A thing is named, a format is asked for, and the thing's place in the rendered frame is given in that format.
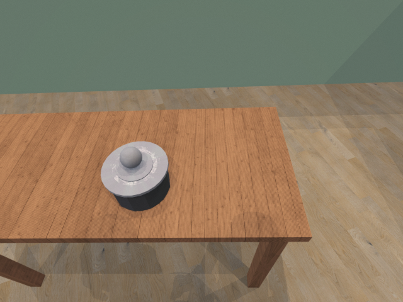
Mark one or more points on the table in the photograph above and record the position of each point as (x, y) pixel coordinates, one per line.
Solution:
(230, 173)

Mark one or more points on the pot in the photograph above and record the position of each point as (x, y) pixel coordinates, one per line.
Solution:
(148, 200)

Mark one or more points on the knob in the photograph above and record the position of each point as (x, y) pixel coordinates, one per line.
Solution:
(130, 157)

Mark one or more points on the lid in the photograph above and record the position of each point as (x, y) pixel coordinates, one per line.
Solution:
(128, 183)

